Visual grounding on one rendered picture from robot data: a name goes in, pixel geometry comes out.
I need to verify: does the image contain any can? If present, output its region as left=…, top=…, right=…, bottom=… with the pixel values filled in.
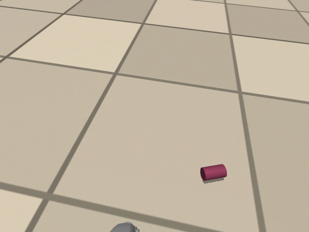
left=200, top=164, right=227, bottom=181

